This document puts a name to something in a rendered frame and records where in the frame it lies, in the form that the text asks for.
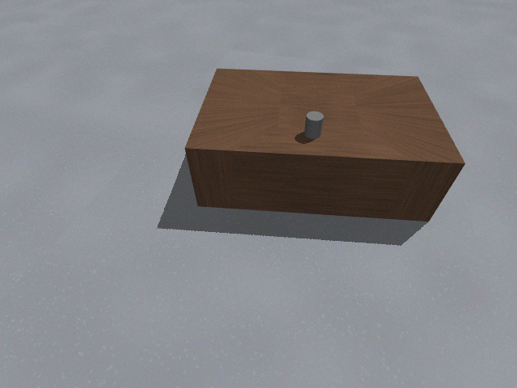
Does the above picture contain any can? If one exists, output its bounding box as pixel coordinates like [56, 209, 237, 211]
[305, 112, 324, 139]

